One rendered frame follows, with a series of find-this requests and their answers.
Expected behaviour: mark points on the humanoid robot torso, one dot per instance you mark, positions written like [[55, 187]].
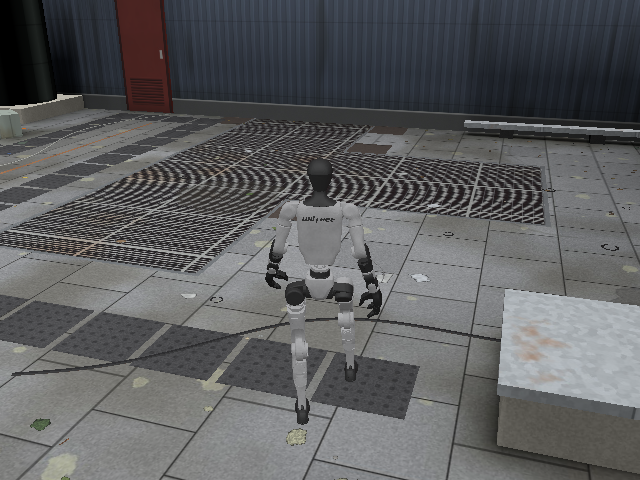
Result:
[[319, 238]]

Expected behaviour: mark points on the robot right hand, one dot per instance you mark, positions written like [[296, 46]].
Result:
[[376, 304]]

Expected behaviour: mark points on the right robot upper arm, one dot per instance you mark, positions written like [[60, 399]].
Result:
[[352, 212]]

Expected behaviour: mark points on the robot left hand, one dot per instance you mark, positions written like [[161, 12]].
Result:
[[279, 274]]

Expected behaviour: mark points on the right robot foot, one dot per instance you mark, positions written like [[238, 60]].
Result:
[[350, 374]]

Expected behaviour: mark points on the right robot forearm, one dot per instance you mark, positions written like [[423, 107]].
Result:
[[368, 273]]

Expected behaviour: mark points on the left robot upper arm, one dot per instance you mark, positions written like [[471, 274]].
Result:
[[288, 212]]

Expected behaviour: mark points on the left robot forearm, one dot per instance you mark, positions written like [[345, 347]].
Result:
[[273, 261]]

